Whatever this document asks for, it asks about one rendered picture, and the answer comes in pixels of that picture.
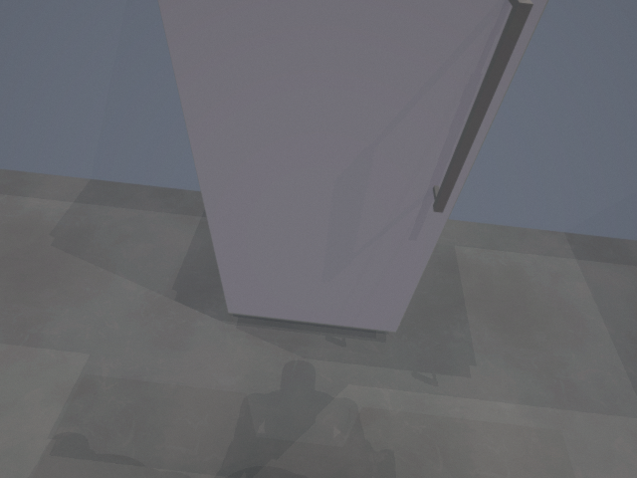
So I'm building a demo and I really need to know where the fridge door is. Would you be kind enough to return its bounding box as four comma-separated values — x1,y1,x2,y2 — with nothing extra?
158,0,547,332

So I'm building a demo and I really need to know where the handle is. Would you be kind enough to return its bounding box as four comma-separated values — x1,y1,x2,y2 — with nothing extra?
433,0,533,213

